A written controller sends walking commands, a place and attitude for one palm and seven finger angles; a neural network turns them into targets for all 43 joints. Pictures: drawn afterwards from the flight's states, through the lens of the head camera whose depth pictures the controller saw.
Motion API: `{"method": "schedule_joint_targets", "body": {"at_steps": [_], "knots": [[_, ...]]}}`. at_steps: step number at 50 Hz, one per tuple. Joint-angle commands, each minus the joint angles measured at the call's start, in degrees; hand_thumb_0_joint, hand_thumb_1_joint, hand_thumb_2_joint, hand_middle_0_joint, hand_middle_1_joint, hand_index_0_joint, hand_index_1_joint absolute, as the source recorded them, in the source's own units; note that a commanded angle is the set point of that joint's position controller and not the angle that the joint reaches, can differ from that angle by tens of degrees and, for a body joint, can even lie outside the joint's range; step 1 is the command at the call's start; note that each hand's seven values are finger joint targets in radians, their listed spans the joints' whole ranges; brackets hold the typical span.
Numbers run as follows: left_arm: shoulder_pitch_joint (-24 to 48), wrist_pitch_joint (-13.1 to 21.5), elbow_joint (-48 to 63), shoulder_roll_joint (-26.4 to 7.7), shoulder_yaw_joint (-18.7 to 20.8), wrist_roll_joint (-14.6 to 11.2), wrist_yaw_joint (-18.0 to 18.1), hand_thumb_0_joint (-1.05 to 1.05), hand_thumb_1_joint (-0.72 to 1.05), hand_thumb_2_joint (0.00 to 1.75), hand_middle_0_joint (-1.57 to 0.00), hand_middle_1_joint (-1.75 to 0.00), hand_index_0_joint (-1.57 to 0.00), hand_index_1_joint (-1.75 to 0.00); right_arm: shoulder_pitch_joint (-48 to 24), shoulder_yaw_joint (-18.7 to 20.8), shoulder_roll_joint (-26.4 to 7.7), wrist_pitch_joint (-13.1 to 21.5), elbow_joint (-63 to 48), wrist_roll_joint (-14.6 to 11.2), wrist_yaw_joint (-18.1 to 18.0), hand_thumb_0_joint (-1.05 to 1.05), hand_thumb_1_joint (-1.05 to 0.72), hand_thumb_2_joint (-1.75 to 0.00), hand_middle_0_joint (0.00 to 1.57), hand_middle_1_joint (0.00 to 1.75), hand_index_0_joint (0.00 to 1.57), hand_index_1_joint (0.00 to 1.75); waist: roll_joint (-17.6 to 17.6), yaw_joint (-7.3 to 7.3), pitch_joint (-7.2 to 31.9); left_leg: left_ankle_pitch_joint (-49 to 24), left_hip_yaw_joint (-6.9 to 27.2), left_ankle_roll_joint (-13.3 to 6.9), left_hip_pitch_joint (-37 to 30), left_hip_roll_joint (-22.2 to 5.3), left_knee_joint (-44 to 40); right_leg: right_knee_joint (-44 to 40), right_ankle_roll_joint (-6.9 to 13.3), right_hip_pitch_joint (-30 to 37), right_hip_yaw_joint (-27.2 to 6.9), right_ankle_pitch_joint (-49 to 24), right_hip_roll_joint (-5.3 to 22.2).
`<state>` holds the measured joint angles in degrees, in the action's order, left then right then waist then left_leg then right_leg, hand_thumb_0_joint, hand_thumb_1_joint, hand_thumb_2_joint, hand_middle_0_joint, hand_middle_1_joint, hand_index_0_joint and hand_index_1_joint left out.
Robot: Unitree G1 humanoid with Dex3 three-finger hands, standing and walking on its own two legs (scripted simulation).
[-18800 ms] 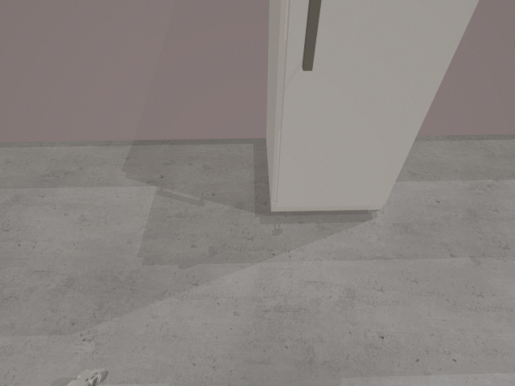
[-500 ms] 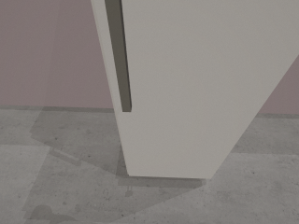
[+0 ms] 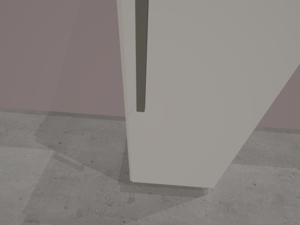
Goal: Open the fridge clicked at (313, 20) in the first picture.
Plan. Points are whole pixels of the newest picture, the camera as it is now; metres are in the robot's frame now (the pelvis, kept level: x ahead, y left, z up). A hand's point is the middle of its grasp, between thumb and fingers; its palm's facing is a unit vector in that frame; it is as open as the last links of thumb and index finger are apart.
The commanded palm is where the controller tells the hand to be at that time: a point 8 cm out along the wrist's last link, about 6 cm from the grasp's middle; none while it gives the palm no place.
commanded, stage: come to a stop and stand still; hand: left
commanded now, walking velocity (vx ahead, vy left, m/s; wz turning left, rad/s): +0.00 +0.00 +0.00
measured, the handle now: (142, 43) +0.50 +0.06 +0.27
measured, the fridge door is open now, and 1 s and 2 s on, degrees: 0 0 0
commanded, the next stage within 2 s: none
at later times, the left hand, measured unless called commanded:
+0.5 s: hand out of the picture -0.11 +0.21 -0.17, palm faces +0.04 -0.97 -0.22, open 7.4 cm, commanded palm none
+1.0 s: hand out of the picture -0.07 +0.25 -0.16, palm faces -0.03 -0.98 -0.17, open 7.4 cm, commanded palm none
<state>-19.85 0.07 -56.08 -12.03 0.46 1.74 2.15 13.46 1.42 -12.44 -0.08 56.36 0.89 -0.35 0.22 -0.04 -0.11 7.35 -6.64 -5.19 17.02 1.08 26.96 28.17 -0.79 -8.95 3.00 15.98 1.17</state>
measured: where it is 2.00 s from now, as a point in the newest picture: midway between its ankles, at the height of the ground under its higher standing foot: outside the picture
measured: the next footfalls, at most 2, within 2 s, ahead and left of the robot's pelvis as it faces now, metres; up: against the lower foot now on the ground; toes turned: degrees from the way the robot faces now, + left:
left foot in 0.74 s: +0.01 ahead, +0.11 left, +0.01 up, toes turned +0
right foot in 1.10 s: -0.17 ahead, -0.03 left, +0.00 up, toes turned -10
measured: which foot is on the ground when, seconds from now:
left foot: down 0.00-0.60, up 0.62-0.72, down 0.74-1.00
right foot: down 0.00-0.74, up 0.76-1.00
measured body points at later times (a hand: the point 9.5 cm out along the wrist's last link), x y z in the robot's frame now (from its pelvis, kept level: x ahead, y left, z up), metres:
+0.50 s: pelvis -0.05 +0.02 +0.00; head -0.06 +0.03 +0.45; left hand -0.11 +0.26 -0.15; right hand -0.03 -0.23 -0.14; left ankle +0.08 +0.06 -0.73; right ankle -0.01 -0.13 -0.73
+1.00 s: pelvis -0.13 +0.07 +0.02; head -0.16 +0.09 +0.47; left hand -0.07 +0.31 -0.14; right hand -0.19 -0.15 -0.13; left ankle -0.04 +0.11 -0.73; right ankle -0.17 -0.05 -0.68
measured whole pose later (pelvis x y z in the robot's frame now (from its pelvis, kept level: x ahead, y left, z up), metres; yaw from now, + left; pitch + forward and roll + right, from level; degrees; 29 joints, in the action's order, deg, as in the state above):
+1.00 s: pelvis -0.13 +0.07 +0.02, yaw -4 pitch -1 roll -3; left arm -18.4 -3.4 -56.1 -10.8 3.6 1.1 0.3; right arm 23.4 2.0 -7.6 -1.5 61.7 2.4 -2.5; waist 0.7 2.8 3.7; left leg 10.1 -4.4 -2.9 14.5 1.2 18.0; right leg 44.6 0.6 -16.2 3.3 23.5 -1.9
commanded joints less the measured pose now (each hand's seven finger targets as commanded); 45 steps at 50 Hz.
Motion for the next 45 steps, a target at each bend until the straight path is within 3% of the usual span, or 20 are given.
{"method": "schedule_joint_targets", "body": {"at_steps": [1, 4, 10, 15, 18, 24, 27, 29, 30, 31, 33, 34, 35, 36, 37, 38, 39, 40, 42, 45], "knots": [[-4.8, 0.5, 1.7, -7.7, 1.5, 0.4, 0.2, 0.0, 0.9, 0.9, -0.2, -0.3, -0.2, -0.3, 0.5, 2.1, -8.9, 0.8, -2.7, 0.0, -0.3, 0.0, -0.9, -0.9, 0.2, 0.3, 0.2, 0.3, 1.7, -0.35, -3.9, 19.5, 13.5, 2.5, -0.2, -8.6, -13.0, -6.2, 3.3, -6.3, -3.8, 4.7, 3.1], [-6.2, 0.3, 0.7, -7.6, 1.5, 0.4, 0.1, 0.0, 0.9, 0.9, -0.2, -0.3, -0.2, -0.3, 0.3, 2.3, -9.6, 0.6, -2.1, 0.0, -0.4, 0.0, -0.9, -0.9, 0.2, 0.3, 0.2, 0.3, 3.6, -0.48, -3.8, 22.4, 14.1, 3.0, -0.2, -9.0, -15.4, -5.5, 3.2, -6.3, -2.9, 5.4, 2.5], [-9.9, 0.0, -1.4, -7.0, 1.5, 0.5, 0.1, 0.0, 0.9, 0.9, -0.2, -0.3, -0.2, -0.3, 1.1, 2.3, -9.1, 0.0, -0.8, -0.1, -0.4, 0.0, -0.9, -0.9, 0.2, 0.3, 0.2, 0.3, 1.4, -1.0, -4.1, 22.5, 13.3, 3.7, 0.3, -8.5, -16.5, -6.5, 3.5, -5.5, -2.6, 6.3, 2.6], [-9.4, 0.3, -2.2, -7.4, 1.4, 0.2, 0.1, 0.0, 0.9, 0.9, -0.2, -0.3, -0.2, -0.3, 2.7, 2.1, -8.0, -0.1, 0.8, -0.3, -0.5, 0.0, -0.9, -0.9, 0.2, 0.3, 0.2, 0.3, -1.8, -0.03, -4.1, 17.9, 11.7, 4.1, -3.4, -7.0, -12.7, -9.9, 4.1, -9.4, -5.9, 9.1, 4.5], [-8.7, 0.1, -2.7, -7.3, 1.5, 0.2, 0.0, 0.0, 0.9, 0.9, -0.2, -0.3, -0.2, -0.3, 3.4, 2.3, -7.8, -0.2, 1.6, -0.2, -0.6, 0.0, -0.9, -0.9, 0.2, 0.3, 0.2, 0.3, -0.8, 0.55, -4.5, 19.1, 11.7, 4.5, -4.1, -6.9, -12.0, -9.7, 4.0, -11.5, -6.0, 11.2, 4.5], [-12.7, -1.0, -4.7, -5.5, 1.8, 0.4, 0.0, 0.0, 0.9, 0.9, -0.2, -0.3, -0.2, -0.3, 2.6, 2.7, -8.0, -0.9, 2.3, -0.1, -0.8, 0.0, -0.9, -0.9, 0.2, 0.3, 0.2, 0.3, 1.7, -1.2, -6.1, 27.0, 12.2, 5.7, 2.8, -7.3, -16.7, -4.9, 3.4, -7.5, -2.4, 10.2, 1.4], [-14.2, -1.3, -5.2, -5.1, 2.1, 0.4, -0.1, 0.0, 0.9, 0.9, -0.2, -0.3, -0.2, -0.3, 1.8, 2.8, -7.1, -1.3, 2.3, -0.1, -0.9, 0.0, -0.9, -0.9, 0.2, 0.3, 0.2, 0.3, -0.7, -1.78, -4.7, 24.3, 9.7, 6.5, 1.9, -5.3, -13.5, -6.1, 4.1, -7.2, -3.4, 10.6, 2.0], [-10.4, -1.6, -4.2, -6.7, 3.0, 0.4, 0.2, 0.0, 0.9, 0.9, -0.2, -0.3, -0.2, -0.3, 4.2, 3.2, -5.2, -2.3, 2.8, -0.1, -1.0, 0.0, -0.9, -0.9, 0.2, 0.3, 0.2, 0.3, -7.1, 0.19, -4.5, 19.1, 5.5, 6.8, -5.5, -1.4, 0.9, -13.9, 6.0, -18.4, -8.5, 19.6, 6.7], [-5.5, -1.6, -2.6, -8.5, 3.5, 0.4, 0.5, 0.0, 0.9, 0.9, -0.2, -0.3, -0.2, -0.3, 7.0, 3.7, -4.3, -3.0, 3.5, -0.1, -0.9, 0.0, -0.9, -0.9, 0.2, 0.3, 0.2, 0.3, -12.6, 2.5, -3.5, 13.3, 3.2, 6.8, -13.2, 1.3, 16.9, -21.1, 8.4, -28.8, -13.4, 26.4, 11.3], [4.6, -1.7, 0.6, -10.4, 4.5, 0.5, 1.0, 0.0, 0.9, 0.9, -0.2, -0.3, -0.2, -0.3, 11.5, 4.9, -4.8, -3.5, 4.5, -0.2, -0.8, 0.0, -0.9, -0.9, 0.2, 0.3, 0.2, 0.3, -15.3, 6.35, -4.0, 12.6, 6.1, 5.9, -16.2, 0.6, 29.9, -23.4, 9.6, -36.4, -15.7, 26.1, 15.9], [17.4, -0.7, 5.1, -12.4, 5.3, 0.8, 1.4, 0.0, 0.9, 0.9, -0.2, -0.3, -0.2, -0.3, 17.4, 5.5, -5.8, -2.5, 5.6, -0.9, -0.8, 0.0, -0.9, -0.9, 0.2, 0.3, 0.2, 0.3, -12.2, 9.97, -4.4, 17.0, 11.4, 4.2, -16.6, -3.8, 32.8, -17.8, 8.2, -37.5, -12.1, 15.0, 15.8], [17.6, -0.4, 5.3, -12.1, 5.1, 0.9, 1.3, 0.0, 0.9, 0.9, -0.2, -0.3, -0.2, -0.3, 18.5, 4.8, -5.1, -1.3, 5.5, -1.0, -0.5, 0.0, -0.9, -0.9, 0.2, 0.3, 0.2, 0.3, -7.6, 9.72, -7.1, 18.9, 11.5, 3.8, -11.4, -5.2, 19.3, -10.4, 6.4, -31.2, -9.9, 11.6, 13.1], [12.3, -0.7, 3.5, -9.2, 4.2, 0.5, 1.0, 0.0, 0.9, 0.9, -0.2, -0.3, -0.2, -0.3, 17.3, 3.4, -2.6, -0.8, 4.9, -0.6, -0.1, 0.0, -0.9, -0.9, 0.2, 0.3, 0.2, 0.3, -0.2, 6.97, -10.0, 19.2, 9.2, 4.4, -5.7, -4.2, 2.9, -0.9, 4.2, -26.0, -7.4, 15.0, 8.8], [5.0, -1.8, 1.5, -3.7, 3.3, -0.1, 0.8, 0.0, 0.9, 0.9, -0.2, -0.3, -0.2, -0.3, 16.8, 2.4, -1.2, -0.2, 4.4, 0.3, -0.5, 0.0, -0.9, -0.9, 0.2, 0.3, 0.2, 0.3, 12.8, 4.43, -11.6, 29.7, 16.1, 5.5, 0.7, -5.9, -10.2, 12.4, 2.5, -24.3, -3.2, 16.1, 2.9], [0.9, -2.5, 1.0, -0.7, 3.1, -0.7, 0.5, 0.0, 0.9, 0.9, -0.2, -0.3, -0.2, -0.3, 14.0, 2.4, -4.5, 0.3, 2.5, 0.9, -1.2, 0.0, -0.9, -0.9, 0.2, 0.3, 0.2, 0.3, 24.5, 2.42, -15.1, 42.8, 33.6, 3.4, 10.0, -15.2, -22.8, 26.4, -0.2, -26.1, -1.6, 13.7, -2.8], [0.3, -2.8, 1.7, -1.1, 3.4, -0.5, 0.1, 0.0, 0.9, 0.9, -0.2, -0.3, -0.2, -0.3, 8.7, 2.3, -7.6, -0.1, 0.5, 0.9, -2.3, 0.0, -0.9, -0.9, 0.2, 0.3, 0.2, 0.3, 20.2, -0.08, -17.2, 47.8, 39.1, -2.1, 21.1, -19.9, -27.5, 35.1, 0.0, -22.8, -8.8, 8.7, -0.3], [-1.9, -3.5, 0.1, -2.6, 4.0, 0.1, -0.4, 0.0, 0.9, 0.9, -0.2, -0.3, -0.2, -0.3, 3.2, 1.7, -5.9, -0.2, -0.6, 1.0, -2.2, 0.0, -0.9, -0.9, 0.2, 0.3, 0.2, 0.3, 13.8, -3.39, -12.2, 46.5, 36.4, -0.4, 22.3, -18.1, -27.1, 40.4, 0.5, -19.2, -9.2, 3.4, -0.4], [-3.6, -3.9, -0.6, -2.3, 4.2, 0.4, -0.6, 0.0, 0.9, 0.9, -0.2, -0.3, -0.2, -0.3, 0.7, 1.5, -6.0, 0.0, -1.6, 1.0, -2.3, 0.0, -0.9, -0.9, 0.2, 0.3, 0.2, 0.3, 11.0, -4.69, -9.2, 45.2, 36.5, 1.1, 22.6, -17.7, -26.0, 44.3, 0.4, -17.9, -8.6, 2.3, -1.0], [-7.3, -3.9, -2.4, -2.5, 4.2, 0.3, -1.0, 0.0, 0.9, 0.9, -0.2, -0.3, -0.2, -0.3, 0.9, 1.8, -6.1, 0.9, -1.5, 1.0, -2.5, 0.0, -0.9, -0.9, 0.2, 0.3, 0.2, 0.3, 3.5, -4.76, -6.0, 36.1, 28.2, 5.4, 15.2, -14.2, -24.4, 43.2, 0.0, -17.6, -6.5, -1.8, -1.7], [-7.2, -3.6, -1.8, -2.9, 3.8, -0.2, -1.6, 0.0, 0.9, 0.9, -0.2, -0.3, -0.2, -0.3, 5.7, 2.8, -6.2, 0.8, 0.5, 1.2, -2.9, 0.0, -0.9, -0.9, 0.2, 0.3, 0.2, 0.3, 5.4, -1.85, -2.4, 31.8, 21.2, 5.3, 3.5, -12.7, -22.9, 27.3, 0.3, -15.0, -1.4, 3.2, -2.7]]}}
